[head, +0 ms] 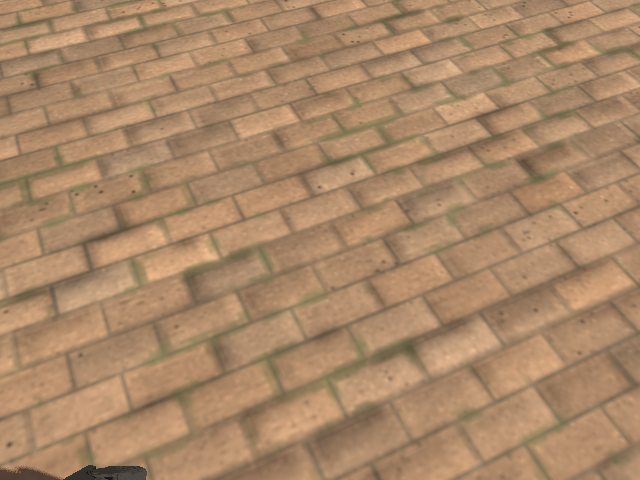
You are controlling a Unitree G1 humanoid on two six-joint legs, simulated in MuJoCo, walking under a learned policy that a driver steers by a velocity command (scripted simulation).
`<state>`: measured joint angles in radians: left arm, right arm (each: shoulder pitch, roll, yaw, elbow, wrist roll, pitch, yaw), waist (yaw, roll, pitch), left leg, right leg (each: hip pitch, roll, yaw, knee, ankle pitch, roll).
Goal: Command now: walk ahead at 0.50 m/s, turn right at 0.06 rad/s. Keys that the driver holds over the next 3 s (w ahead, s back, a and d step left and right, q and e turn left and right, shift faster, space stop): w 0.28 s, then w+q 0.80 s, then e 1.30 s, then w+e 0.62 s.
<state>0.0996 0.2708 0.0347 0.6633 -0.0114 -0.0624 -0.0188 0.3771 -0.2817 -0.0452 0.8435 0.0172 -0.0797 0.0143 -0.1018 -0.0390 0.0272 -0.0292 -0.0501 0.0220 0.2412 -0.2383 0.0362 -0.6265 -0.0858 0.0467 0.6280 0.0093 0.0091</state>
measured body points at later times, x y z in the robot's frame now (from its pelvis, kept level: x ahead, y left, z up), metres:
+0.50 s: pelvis +0.28 -0.05 +0.00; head +0.31 -0.05 +0.45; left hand +0.30 +0.24 -0.12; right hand +0.48 -0.29 -0.10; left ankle +0.46 +0.12 -0.69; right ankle +0.21 -0.14 -0.74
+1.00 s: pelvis +0.57 +0.03 +0.00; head +0.60 +0.06 +0.45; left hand +0.68 +0.34 -0.09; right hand +0.73 -0.22 -0.10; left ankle +0.51 +0.09 -0.74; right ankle +0.80 -0.09 -0.69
